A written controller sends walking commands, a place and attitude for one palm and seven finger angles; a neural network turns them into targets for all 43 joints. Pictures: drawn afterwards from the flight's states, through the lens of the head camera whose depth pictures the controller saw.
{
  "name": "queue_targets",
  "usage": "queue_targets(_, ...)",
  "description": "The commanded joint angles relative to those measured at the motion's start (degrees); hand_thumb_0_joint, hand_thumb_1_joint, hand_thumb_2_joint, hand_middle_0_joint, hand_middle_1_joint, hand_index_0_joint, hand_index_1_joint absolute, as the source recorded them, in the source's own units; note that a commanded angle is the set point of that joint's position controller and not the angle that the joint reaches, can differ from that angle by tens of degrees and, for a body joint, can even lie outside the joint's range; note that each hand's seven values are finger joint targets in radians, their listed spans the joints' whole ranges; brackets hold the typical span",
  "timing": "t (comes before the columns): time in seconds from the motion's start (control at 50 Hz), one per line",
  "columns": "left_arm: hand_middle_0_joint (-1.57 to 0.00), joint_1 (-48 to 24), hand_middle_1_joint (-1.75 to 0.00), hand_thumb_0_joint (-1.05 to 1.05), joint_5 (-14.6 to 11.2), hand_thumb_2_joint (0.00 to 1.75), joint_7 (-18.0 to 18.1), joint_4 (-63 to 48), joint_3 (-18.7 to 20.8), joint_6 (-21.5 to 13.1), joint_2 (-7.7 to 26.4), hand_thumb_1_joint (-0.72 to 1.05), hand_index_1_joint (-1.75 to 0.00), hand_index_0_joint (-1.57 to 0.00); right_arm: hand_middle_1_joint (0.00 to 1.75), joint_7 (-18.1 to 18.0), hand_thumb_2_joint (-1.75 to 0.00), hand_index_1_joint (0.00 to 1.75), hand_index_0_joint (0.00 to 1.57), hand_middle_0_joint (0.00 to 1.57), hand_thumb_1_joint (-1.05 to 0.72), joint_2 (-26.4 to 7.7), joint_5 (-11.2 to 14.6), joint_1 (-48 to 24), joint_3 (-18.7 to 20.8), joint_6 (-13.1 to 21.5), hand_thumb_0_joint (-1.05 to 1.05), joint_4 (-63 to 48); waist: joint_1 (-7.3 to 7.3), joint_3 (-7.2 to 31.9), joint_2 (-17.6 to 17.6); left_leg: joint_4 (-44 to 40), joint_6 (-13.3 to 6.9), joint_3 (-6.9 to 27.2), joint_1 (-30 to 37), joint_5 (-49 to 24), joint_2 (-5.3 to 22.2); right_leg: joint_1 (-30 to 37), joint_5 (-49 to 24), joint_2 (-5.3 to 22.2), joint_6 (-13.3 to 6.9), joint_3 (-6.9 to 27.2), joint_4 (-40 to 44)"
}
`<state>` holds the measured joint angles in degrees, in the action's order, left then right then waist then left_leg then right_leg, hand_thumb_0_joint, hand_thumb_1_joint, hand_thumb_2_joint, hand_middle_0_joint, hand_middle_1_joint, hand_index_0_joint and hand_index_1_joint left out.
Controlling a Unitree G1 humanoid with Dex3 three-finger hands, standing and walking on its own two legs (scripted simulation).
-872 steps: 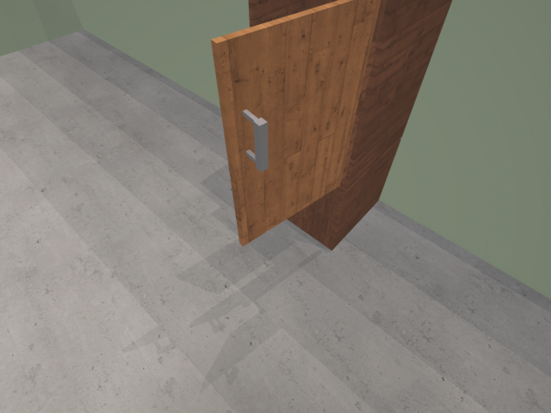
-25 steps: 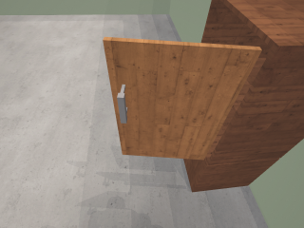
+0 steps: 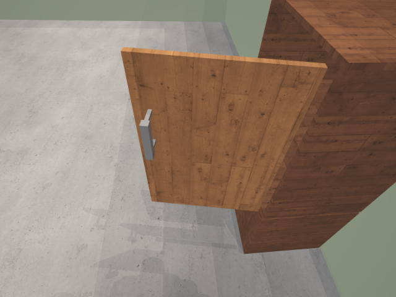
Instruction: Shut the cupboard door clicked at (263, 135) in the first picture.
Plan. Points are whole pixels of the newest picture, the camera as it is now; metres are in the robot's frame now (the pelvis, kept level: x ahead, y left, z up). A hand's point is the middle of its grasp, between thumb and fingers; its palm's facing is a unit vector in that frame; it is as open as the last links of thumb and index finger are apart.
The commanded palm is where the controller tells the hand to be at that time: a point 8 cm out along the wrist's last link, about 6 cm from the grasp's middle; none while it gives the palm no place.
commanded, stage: raise the hand and make a fist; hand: left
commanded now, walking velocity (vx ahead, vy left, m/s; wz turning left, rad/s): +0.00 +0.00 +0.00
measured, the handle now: (149, 135) +0.47 +0.15 +0.05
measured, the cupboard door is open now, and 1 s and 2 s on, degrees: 80 80 80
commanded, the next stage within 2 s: bring the fist close to the handle in 1.82 s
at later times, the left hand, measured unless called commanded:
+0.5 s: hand (106, 289) +0.14 +0.18 -0.02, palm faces +0.09 -0.99 -0.07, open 5.3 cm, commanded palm +0.13 +0.22 -0.02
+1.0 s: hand (111, 261) +0.19 +0.18 -0.01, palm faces -0.08 -1.00 -0.01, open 3.3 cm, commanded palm +0.16 +0.24 +0.02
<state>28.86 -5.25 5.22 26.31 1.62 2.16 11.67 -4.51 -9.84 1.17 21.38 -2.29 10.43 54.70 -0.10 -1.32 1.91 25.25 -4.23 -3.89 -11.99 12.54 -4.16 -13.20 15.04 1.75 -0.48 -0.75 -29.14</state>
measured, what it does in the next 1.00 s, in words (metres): lowers itself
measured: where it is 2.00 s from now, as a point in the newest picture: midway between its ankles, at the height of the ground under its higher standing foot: outside the picture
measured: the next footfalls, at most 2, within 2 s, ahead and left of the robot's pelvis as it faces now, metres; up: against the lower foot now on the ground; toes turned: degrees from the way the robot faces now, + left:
none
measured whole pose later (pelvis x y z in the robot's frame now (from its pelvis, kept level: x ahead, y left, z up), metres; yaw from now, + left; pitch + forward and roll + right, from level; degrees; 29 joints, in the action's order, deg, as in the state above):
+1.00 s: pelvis -0.01 +0.00 -0.07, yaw +1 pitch +11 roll -3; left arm 27.8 -16.2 -16.9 -8.6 6.0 -18.4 15.2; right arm -3.5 -15.1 3.0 14.8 0.7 14.1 30.4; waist 0.0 6.6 -1.5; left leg 60.5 -4.5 -0.9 -44.2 27.7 -1.3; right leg -40.8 26.9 -0.2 0.1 -4.4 -56.5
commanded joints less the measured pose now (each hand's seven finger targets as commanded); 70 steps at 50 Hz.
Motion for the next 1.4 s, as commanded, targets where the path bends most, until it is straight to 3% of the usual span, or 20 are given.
queue_targets(0.0,-0.29,-11.48,-0.40,0.00,-4.57,0.90,0.71,-30.35,-3.85,-8.39,-1.92,0.90,-0.40,-0.29,0.30,0.37,-0.90,0.30,0.20,0.20,-0.90,-11.71,1.96,-9.27,2.87,10.59,0.00,-15.16,3.06,-1.19,-10.94,-3.20,5.04,9.74,-4.43,10.75,5.58,-7.56,2.45,-0.88,-1.37,-3.62,0.82)
queue_targets(0.04,-0.33,-7.61,-0.44,0.00,-3.75,0.90,-1.60,-20.50,0.56,-13.75,0.33,0.90,-0.44,-0.33,0.30,1.36,-0.90,0.30,0.20,0.20,-0.90,-12.42,0.67,-9.37,4.44,11.51,0.00,-17.56,3.61,-5.32,2.80,3.54,4.45,9.68,-12.32,11.84,3.52,-14.63,8.37,-0.80,-1.25,-4.09,-0.19)
queue_targets(0.08,-0.36,5.13,-0.48,0.00,-6.23,0.90,-7.23,-10.91,2.67,-21.11,-2.60,0.90,-0.48,-0.36,0.30,2.42,-0.90,0.30,0.20,0.20,-0.90,-11.35,-0.06,-10.66,5.77,11.32,0.00,-20.76,-0.36,-3.51,18.52,11.59,4.44,7.31,-20.15,10.48,2.65,-20.98,15.84,-1.29,-0.84,-4.40,-4.63)
queue_targets(0.12,-0.40,14.57,-0.52,0.00,-10.01,0.90,-15.39,-11.18,7.04,-29.74,-0.97,0.90,-0.52,-0.40,0.30,3.76,-0.90,0.30,0.20,0.20,-0.90,-11.32,-0.53,-12.25,7.27,10.69,0.00,-23.89,-3.67,3.20,21.92,18.24,5.06,4.71,-26.21,8.05,1.41,-19.91,14.94,-0.68,-0.93,-1.51,-8.75)
queue_targets(0.2,-0.47,10.08,-0.60,0.00,-12.28,0.90,-29.45,-15.65,16.57,-39.37,9.97,0.90,-0.60,-0.47,0.30,5.31,-0.90,0.30,0.20,0.20,-0.90,-11.67,0.47,-14.91,8.10,8.85,0.00,-30.62,-4.74,10.75,2.69,26.98,5.19,2.93,-33.10,6.10,0.22,-18.60,3.45,1.62,-1.55,5.09,-18.05)
queue_targets(0.24,-0.51,4.81,-0.64,0.00,-13.02,0.90,-29.69,-25.23,18.85,-38.83,13.89,0.90,-0.64,-0.51,0.30,4.86,-0.90,0.30,0.20,0.20,-0.90,-11.57,0.27,-16.21,7.91,8.08,0.00,-33.24,-5.26,13.59,-9.40,28.77,4.39,2.74,-32.88,6.50,0.58,-21.82,7.19,0.71,-2.16,5.99,-20.45)
queue_targets(0.32,-0.58,-7.16,-0.72,0.00,-15.77,0.90,-25.90,-46.70,17.27,-40.61,13.17,0.90,-0.72,-0.58,0.30,3.36,-0.90,0.30,0.20,0.20,-0.90,-10.39,0.10,-13.79,7.08,8.31,0.00,-34.97,-1.26,20.96,-14.41,33.29,2.67,4.98,-29.40,6.12,2.55,-25.70,9.90,-0.60,-1.67,7.33,-21.06)
queue_targets(0.4,-0.66,-11.09,-0.80,0.00,-16.03,0.90,-26.68,-49.12,9.94,-42.35,8.86,0.90,-0.80,-0.66,0.30,1.18,-0.90,0.30,0.20,0.20,-0.90,-10.89,0.34,-11.25,6.27,9.13,0.00,-30.81,3.95,19.42,-7.29,37.98,1.95,6.71,-31.02,5.13,4.01,-29.25,3.51,-1.44,-0.01,7.39,-22.35)
queue_targets(0.46,-0.71,-11.44,-0.86,0.00,-15.76,0.90,-30.71,-39.71,7.57,-37.21,8.49,0.90,-0.86,-0.71,0.30,-0.01,-0.90,0.30,0.20,0.20,-0.90,-11.56,1.44,-10.36,5.72,9.05,0.00,-29.42,5.20,15.11,-1.93,38.82,1.74,7.25,-35.17,7.16,4.47,-29.65,5.21,-1.23,1.48,8.20,-20.30)
queue_targets(0.5,-0.75,-7.23,-0.90,0.00,-15.13,0.90,-32.81,-34.01,8.56,-30.03,9.46,0.90,-0.90,-0.75,0.30,-0.33,-0.90,0.30,0.20,0.20,-0.90,-12.18,2.32,-10.37,5.87,7.98,0.00,-30.69,3.68,15.86,2.15,36.86,1.55,6.87,-36.12,7.63,4.46,-26.46,7.94,-0.52,2.05,8.66,-17.57)
queue_targets(0.54,-0.79,-3.30,-0.94,0.00,-15.32,0.90,-33.73,-31.61,12.79,-22.57,12.79,0.90,-0.94,-0.79,0.30,-0.29,-0.90,0.30,0.20,0.20,-0.90,-11.94,2.91,-12.18,5.84,6.67,0.00,-33.05,-0.24,19.18,1.36,34.66,1.54,6.80,-35.41,5.33,3.62,-20.64,6.39,0.09,2.14,9.05,-17.38)
queue_targets(0.6,-0.84,-0.16,-1.00,0.00,-16.91,0.90,-30.14,-39.57,18.82,-17.53,13.85,0.90,-1.00,-0.84,0.30,-0.07,-0.90,0.30,0.20,0.20,-0.90,-9.73,2.65,-13.48,5.83,5.02,0.00,-35.95,-3.49,25.69,2.41,30.13,2.04,6.96,-30.76,0.30,3.14,-13.23,-1.79,0.48,2.09,5.66,-18.48)
queue_targets(0.64,-0.88,0.60,-1.04,0.00,-18.00,0.90,-25.75,-43.04,22.95,-18.16,14.64,0.90,-1.04,-0.88,0.30,0.09,-0.90,0.30,0.20,0.20,-0.90,-8.33,1.82,-14.04,5.55,4.46,0.00,-35.82,-5.28,25.47,0.97,28.83,2.70,7.24,-29.39,-1.96,3.24,-11.56,-6.03,-0.60,1.17,3.61,-20.10)
queue_targets(0.68,-0.92,1.87,-1.08,0.00,-17.57,0.90,-22.40,-45.70,19.87,-21.36,10.39,0.90,-1.08,-0.92,0.30,0.56,-0.90,0.30,0.20,0.20,-0.90,-7.51,1.62,-12.95,5.44,4.82,0.00,-35.14,-4.36,23.28,-0.40,26.43,2.92,7.15,-27.01,-3.35,3.47,-14.80,-7.26,-1.74,0.01,-0.08,-21.34)
queue_targets(0.82,-1.04,-2.12,-1.22,0.00,-13.03,0.90,-23.57,-42.79,6.99,-27.33,5.90,0.90,-1.22,-1.04,0.30,1.36,-0.90,0.30,0.20,0.20,-0.90,-11.14,1.67,-9.92,5.48,7.27,0.00,-32.99,1.61,15.81,-3.57,25.25,2.80,8.57,-25.92,4.88,4.39,-27.02,5.23,-2.73,-0.93,-2.37,-21.03)
queue_targets(0.94,-1.15,-4.53,-1.34,0.00,-12.33,0.90,-20.98,-51.40,13.75,-25.50,13.89,0.90,-1.34,-1.15,0.30,0.59,-0.90,0.30,0.20,0.20,-0.90,-11.67,1.93,-9.99,5.43,7.55,0.00,-34.12,-1.23,21.03,-7.99,20.51,3.50,11.04,-19.02,3.53,5.15,-22.82,4.22,-3.04,-1.77,-3.33,-20.46)
queue_targets(1.04,-1.24,-3.35,-1.44,0.00,-12.18,0.90,-16.56,-50.77,12.80,-23.68,9.93,0.90,-1.44,-1.24,0.30,1.16,-0.90,0.30,0.20,0.20,-0.90,-10.67,2.03,-10.35,4.57,6.11,0.00,-34.18,-1.51,16.82,-10.15,17.17,5.29,12.41,-15.76,-0.44,6.28,-22.28,2.91,-3.26,-1.79,-4.86,-19.75)
queue_targets(1.14,-1.30,-6.37,-1.50,0.00,-10.22,0.90,-18.82,-43.21,6.36,-17.57,6.91,0.90,-1.50,-1.30,0.30,1.49,-0.90,0.30,0.20,0.20,-0.90,-12.03,2.58,-9.59,3.90,5.32,0.00,-34.74,1.01,8.98,-5.52,14.43,4.81,13.14,-18.11,7.87,6.59,-22.94,5.02,-3.14,-1.26,-4.78,-16.42)
queue_targets(1.24,-1.30,-13.52,-1.50,0.00,-10.40,0.90,-19.90,-47.25,11.14,-16.40,13.04,0.90,-1.50,-1.30,0.30,0.70,-0.90,0.30,0.20,0.20,-0.90,-12.40,2.24,-9.60,3.24,5.89,0.00,-34.99,0.20,13.56,-5.77,13.89,4.65,12.90,-14.33,4.82,6.12,-18.82,2.65,-2.91,-1.48,-4.15,-15.09)
queue_targets(1.38,-1.30,-17.03,-1.50,0.00,-11.95,0.90,-18.40,-47.76,13.39,-19.26,12.68,0.90,-1.50,-1.30,0.30,1.03,-0.90,0.30,0.20,0.20,-0.90,-11.16,2.16,-10.04,2.29,6.90,0.00,-32.77,-0.51,15.81,-8.91,12.93,5.53,12.28,-9.60,-2.08,6.29,-16.36,-0.08,-2.60,-1.56,-4.40,-13.90)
